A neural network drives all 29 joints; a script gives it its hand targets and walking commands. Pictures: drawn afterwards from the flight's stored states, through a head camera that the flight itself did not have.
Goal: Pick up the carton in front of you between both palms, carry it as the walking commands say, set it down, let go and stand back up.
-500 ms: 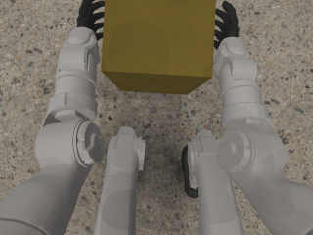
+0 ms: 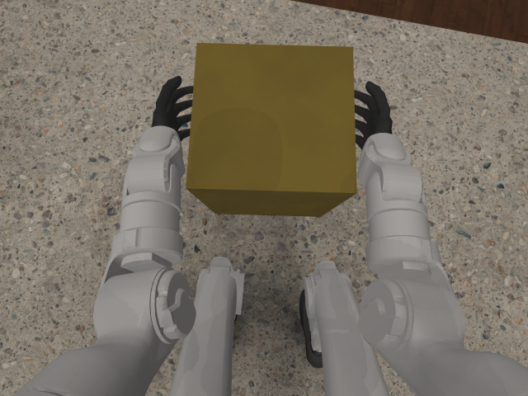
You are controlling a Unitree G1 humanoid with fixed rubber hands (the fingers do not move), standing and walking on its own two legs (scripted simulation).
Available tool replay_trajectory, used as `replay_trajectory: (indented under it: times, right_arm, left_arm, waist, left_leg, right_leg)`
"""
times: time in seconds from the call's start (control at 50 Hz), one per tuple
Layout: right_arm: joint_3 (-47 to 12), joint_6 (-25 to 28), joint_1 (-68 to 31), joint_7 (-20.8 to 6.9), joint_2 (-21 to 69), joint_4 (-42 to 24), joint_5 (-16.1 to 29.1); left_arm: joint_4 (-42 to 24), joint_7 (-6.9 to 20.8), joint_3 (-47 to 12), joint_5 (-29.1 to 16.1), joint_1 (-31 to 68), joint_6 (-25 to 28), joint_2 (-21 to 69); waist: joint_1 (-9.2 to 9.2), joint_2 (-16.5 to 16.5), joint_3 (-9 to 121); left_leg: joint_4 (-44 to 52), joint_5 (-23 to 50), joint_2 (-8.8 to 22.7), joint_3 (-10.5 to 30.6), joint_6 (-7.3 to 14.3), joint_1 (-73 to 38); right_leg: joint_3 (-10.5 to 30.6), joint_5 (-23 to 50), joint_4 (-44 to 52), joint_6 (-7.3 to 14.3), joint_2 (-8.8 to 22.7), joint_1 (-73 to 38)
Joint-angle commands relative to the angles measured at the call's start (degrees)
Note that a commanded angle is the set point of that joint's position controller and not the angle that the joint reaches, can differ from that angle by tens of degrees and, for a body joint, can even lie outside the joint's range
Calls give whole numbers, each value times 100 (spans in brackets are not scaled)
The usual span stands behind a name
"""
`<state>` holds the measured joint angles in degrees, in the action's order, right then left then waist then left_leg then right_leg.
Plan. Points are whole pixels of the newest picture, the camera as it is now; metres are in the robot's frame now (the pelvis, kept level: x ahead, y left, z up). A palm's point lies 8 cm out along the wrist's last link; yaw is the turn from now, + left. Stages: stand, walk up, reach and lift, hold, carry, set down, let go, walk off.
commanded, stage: reach and lift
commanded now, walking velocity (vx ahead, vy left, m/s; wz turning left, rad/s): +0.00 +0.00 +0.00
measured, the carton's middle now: (270, 146) +0.48 +0.02 -0.11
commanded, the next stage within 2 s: hold in 1.94 s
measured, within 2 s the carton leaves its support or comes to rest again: neither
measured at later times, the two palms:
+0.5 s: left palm (129, 116) +0.41 +0.16 +0.11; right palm (452, 123) +0.41 -0.14 +0.12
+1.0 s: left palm (25, 75) +0.37 +0.15 +0.25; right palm out of the picture +0.37 -0.15 +0.25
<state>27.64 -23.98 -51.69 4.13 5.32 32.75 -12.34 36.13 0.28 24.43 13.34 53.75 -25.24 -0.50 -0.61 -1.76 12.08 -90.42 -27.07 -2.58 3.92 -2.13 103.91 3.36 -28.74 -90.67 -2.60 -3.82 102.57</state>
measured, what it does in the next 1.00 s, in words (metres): rises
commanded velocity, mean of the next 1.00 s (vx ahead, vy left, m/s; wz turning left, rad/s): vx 0.00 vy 0.00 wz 0.00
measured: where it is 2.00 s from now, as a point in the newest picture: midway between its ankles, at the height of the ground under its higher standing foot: (268, 337)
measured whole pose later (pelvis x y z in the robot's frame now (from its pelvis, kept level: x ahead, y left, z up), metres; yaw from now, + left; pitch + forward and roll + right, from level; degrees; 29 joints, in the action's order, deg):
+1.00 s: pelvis +0.07 +0.00 +0.22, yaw +1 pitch -1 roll +0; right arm 16.1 -32.9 -16.6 -0.1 9.1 22.3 -15.4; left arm 21.4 0.2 15.8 15.8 16.4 -34.0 9.0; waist -0.2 -0.5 3.1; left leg -27.2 -12.5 -0.8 4.0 -0.9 13.8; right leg 4.6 -13.8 -27.8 -0.7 -1.1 12.9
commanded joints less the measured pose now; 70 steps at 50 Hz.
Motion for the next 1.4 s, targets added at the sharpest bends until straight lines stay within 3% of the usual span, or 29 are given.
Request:
replay_trajectory:
  times: [0.0,0.22,0.52,0.74,0.86,1.04,1.18,1.38]
  right_arm:
    - [-3398,111,-3582,-1538,6052,399,1008]
    - [-3533,258,-2410,-1578,6263,426,857]
    - [-3971,214,-719,-1639,6325,84,752]
    - [-4370,-192,451,-1692,6159,-492,833]
    - [-4538,-610,920,-1736,6099,-942,933]
    - [-3860,-955,598,-1883,5801,-704,623]
    - [-3992,-907,107,-1927,5932,-890,669]
    - [-4073,-1003,423,-1893,5770,-1105,686]
  left_arm:
    - [250,1435,-3186,-1083,3252,137,6484]
    - [215,1329,-3184,-848,2111,335,6661]
    - [-281,1372,-3638,-804,538,300,6735]
    - [-889,1349,-4025,-908,-622,-95,6639]
    - [-1487,1337,-4307,-1046,-990,-514,6519]
    - [-1208,1441,-3605,-734,-760,-869,6326]
    - [-1388,1479,-3774,-821,-220,-816,6481]
    - [-1583,1404,-3845,-815,-590,-919,6385]
  waist:
    - [-36,373,5231]
    - [-76,219,4264]
    - [-5,198,2945]
    - [2,152,1731]
    - [55,144,986]
    - [18,158,-345]
    - [53,153,159]
    - [33,175,227]
  left_leg:
    - [1256,1459,-678,-651,26,-3937]
    - [2444,1444,-644,-413,131,-5113]
    - [4245,2037,-510,-122,194,-7156]
    - [5628,2814,-397,-19,196,-8824]
    - [6362,2829,-330,1,168,-9631]
    - [6858,1495,-254,-69,233,-9665]
    - [6816,1633,-254,-82,233,-9914]
    - [6946,2121,-282,-74,187,-10180]
  right_leg:
    - [-656,1223,1257,80,-705,-2901]
    - [-388,1270,2457,111,-633,-4137]
    - [-15,1973,4327,210,-415,-6497]
    - [102,2801,5746,213,-262,-8270]
    - [103,2877,6473,215,-187,-9073]
    - [44,1535,6959,293,-113,-9066]
    - [4,1688,6907,293,-122,-9314]
    - [9,2148,7022,258,-161,-9579]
